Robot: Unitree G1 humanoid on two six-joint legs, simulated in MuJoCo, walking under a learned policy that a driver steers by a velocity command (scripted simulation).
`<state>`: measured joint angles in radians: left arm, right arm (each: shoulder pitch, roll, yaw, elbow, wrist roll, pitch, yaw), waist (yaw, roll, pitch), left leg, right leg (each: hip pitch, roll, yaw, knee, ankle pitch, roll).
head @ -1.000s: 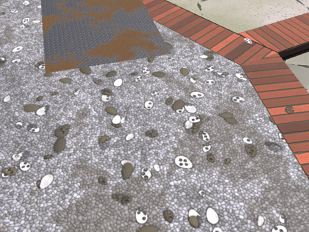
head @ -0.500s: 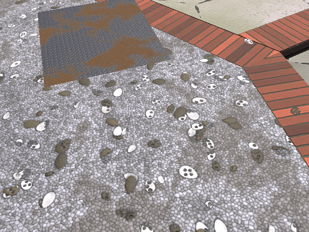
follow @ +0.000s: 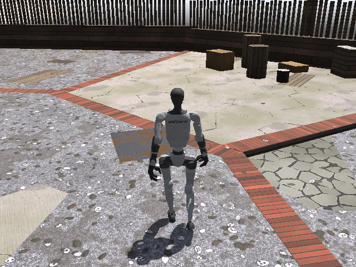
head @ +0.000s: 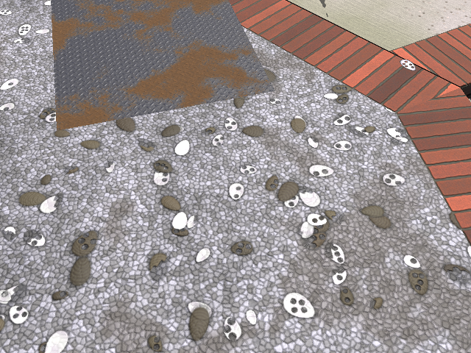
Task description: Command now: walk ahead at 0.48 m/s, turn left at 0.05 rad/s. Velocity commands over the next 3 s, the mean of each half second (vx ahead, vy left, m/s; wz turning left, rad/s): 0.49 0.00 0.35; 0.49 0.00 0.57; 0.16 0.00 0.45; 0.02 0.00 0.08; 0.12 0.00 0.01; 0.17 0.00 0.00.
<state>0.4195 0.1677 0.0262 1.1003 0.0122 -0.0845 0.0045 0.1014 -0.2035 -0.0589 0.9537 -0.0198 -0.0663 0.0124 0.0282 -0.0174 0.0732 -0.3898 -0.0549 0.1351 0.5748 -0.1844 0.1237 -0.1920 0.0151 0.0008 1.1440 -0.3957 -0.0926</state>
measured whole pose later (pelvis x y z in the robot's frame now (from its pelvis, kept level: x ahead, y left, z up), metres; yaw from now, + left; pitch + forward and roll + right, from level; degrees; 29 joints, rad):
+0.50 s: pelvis +0.28 -0.02 +0.00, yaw +13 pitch +2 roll +0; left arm -0.02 0.19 0.03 0.80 0.04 -0.10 0.00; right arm 0.45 -0.22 -0.07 1.00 0.00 -0.06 -0.01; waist -0.09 0.01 0.06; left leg -0.11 -0.08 -0.11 0.73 -0.46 0.08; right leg -0.45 0.00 -0.04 0.54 -0.10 -0.03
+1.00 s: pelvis +0.51 +0.08 +0.00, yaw +31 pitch +1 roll -1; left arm 0.41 0.22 0.06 0.96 0.02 -0.06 0.02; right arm 0.01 -0.23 -0.05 0.74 -0.06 -0.03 0.06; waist 0.05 0.00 0.07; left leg -0.47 -0.03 0.11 0.58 -0.13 0.15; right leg 0.01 -0.11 -0.31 0.60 -0.45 0.03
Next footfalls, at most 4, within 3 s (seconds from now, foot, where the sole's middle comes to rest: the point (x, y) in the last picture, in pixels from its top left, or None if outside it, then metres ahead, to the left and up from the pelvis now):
0.46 right None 0.44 -0.10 -0.76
0.98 left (179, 302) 0.60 0.20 -0.76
1.60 right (207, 247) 0.78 0.13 -0.76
1.84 left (160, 305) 0.59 0.26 -0.76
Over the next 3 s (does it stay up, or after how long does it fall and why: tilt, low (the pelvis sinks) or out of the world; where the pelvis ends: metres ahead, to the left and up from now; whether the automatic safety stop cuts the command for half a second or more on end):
stays up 0.82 0.28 0.01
